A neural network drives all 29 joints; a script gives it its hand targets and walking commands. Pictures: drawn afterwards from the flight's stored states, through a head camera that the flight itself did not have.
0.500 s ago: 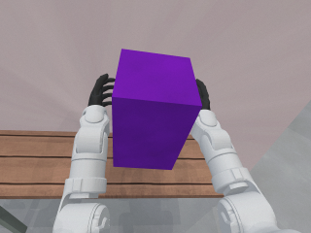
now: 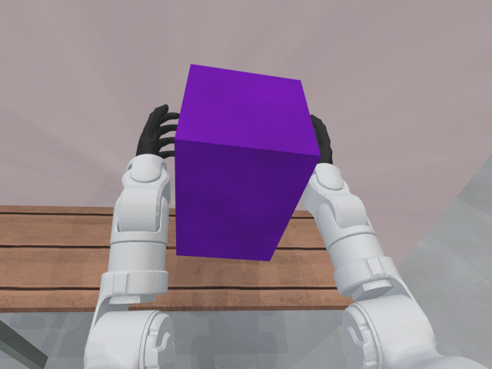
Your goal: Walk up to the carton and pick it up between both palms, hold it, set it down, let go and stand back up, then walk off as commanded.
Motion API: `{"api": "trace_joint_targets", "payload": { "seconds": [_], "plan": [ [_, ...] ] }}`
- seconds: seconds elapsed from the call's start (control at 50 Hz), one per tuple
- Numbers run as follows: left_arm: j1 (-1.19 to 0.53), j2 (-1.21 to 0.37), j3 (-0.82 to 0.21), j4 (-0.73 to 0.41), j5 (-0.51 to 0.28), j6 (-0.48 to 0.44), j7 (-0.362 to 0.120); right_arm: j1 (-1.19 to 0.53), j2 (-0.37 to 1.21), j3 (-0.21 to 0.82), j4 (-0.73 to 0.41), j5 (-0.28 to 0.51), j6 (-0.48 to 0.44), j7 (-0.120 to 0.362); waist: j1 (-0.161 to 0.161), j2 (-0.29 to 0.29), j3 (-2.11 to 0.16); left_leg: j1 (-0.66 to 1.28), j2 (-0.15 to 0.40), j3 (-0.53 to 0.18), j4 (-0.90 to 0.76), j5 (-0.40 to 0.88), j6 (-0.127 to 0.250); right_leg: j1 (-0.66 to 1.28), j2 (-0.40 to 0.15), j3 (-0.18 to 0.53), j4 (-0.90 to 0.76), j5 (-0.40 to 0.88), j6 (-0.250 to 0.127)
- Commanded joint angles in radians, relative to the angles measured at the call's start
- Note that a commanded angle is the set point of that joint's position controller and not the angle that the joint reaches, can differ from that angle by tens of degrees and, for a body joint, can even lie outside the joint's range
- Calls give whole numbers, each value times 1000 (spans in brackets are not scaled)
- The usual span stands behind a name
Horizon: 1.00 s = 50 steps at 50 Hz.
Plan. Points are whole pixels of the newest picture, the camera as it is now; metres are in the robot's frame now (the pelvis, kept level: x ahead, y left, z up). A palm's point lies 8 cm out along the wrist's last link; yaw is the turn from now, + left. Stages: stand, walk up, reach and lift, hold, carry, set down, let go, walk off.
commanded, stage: reach and lift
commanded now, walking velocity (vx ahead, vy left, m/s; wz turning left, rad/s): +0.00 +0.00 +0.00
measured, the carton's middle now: (234, 173) +0.38 +0.00 +0.14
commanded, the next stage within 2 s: hold in 0.26 s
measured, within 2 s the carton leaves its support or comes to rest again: neither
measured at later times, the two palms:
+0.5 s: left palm (143, 150) +0.37 +0.14 +0.20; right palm (314, 159) +0.37 -0.12 +0.18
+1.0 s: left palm (144, 144) +0.37 +0.13 +0.21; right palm (320, 152) +0.37 -0.13 +0.20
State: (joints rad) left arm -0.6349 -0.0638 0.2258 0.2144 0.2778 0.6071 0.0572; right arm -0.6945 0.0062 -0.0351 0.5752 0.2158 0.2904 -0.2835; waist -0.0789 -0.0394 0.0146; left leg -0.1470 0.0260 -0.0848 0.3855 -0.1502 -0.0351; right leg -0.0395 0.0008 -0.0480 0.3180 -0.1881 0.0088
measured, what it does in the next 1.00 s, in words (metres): stands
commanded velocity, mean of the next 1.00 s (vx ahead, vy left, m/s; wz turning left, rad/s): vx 0.00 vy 0.00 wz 0.00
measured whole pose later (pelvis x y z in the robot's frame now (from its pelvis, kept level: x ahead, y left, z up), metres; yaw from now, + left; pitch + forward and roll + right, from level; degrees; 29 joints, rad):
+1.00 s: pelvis +0.00 +0.00 +0.00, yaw +0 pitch -8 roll -1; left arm -0.67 -0.06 0.25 0.14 0.33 0.72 0.02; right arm -0.74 0.00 -0.02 0.55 0.26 0.35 -0.31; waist -0.09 -0.05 0.03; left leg -0.08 0.03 -0.08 0.36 -0.15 -0.04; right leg 0.03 0.00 -0.05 0.29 -0.18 0.01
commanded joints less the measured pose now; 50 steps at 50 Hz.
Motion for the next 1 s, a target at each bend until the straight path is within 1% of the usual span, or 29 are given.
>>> {"api": "trace_joint_targets", "payload": {
  "seconds": [0.0, 0.12, 0.22, 0.36, 0.42, 0.5, 0.68, 0.78, 0.88, 0.98],
  "plan": [
    [-645, -631, -477, -82, -126, -53, -166, -838, 639, 452, -360, 68, -69, 113, -8, 44, -511, 268, -89, 76, -6, 207, 11, 33, 47, -29, -43, 254, 62],
    [-652, -627, -466, -102, -116, -35, -179, -838, 625, 450, -363, 86, -57, 103, -12, 58, -492, 287, -88, 76, -6, 249, 3, 43, 52, -33, -46, 273, 61],
    [-673, -639, -481, -123, -118, -24, -177, -849, 609, 437, -367, 91, -55, 106, -19, 79, -484, 320, -80, 70, -1, 283, -10, 21, 61, -45, -56, 231, 48],
    [-680, -657, -488, -115, -118, -12, -167, -867, 577, 403, -351, 85, -57, 119, -23, 93, -480, 343, -66, 65, -8, 273, -20, -15, 72, -57, -74, 146, 34],
    [-682, -664, -495, -117, -122, -10, -162, -875, 572, 396, -353, 84, -60, 124, -24, 94, -493, 350, -63, 63, -7, 276, -24, -18, 73, -58, -76, 137, 31],
    [-686, -660, -490, -108, -118, -6, -157, -885, 569, 387, -340, 79, -61, 129, -22, 90, -488, 343, -63, 65, -15, 248, -21, -19, 72, -57, -81, 119, 30],
    [-696, -647, -489, -121, -121, 5, -156, -910, 593, 418, -371, 95, -53, 119, -16, 71, -513, 330, -75, 73, -12, 244, -8, 15, 65, -47, -76, 166, 42],
    [-687, -622, -466, -134, -107, 23, -169, -897, 601, 430, -377, 107, -34, 108, -10, 62, -495, 310, -82, 82, -19, 234, 2, 43, 61, -38, -73, 193, 51],
    [-681, -605, -458, -155, -102, 42, -181, -885, 601, 444, -397, 120, -14, 95, -13, 59, -480, 302, -88, 85, -20, 244, 4, 65, 60, -34, -69, 226, 58],
    [-679, -598, -447, -167, -93, 58, -192, -876, 591, 437, -395, 125, -1, 90, -16, 63, -451, 303, -85, 85, -25, 248, 2, 64, 63, -38, -70, 213, 56]
  ]
}}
